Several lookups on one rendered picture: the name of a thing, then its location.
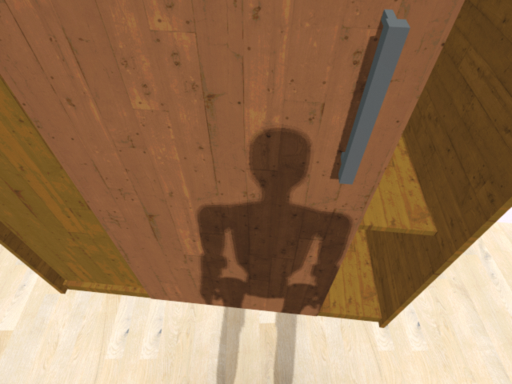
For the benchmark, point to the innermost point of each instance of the handle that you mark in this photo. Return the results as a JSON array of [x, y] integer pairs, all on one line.
[[391, 42]]

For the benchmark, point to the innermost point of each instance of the wardrobe door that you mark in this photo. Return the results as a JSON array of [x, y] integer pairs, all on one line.
[[42, 206], [206, 135]]

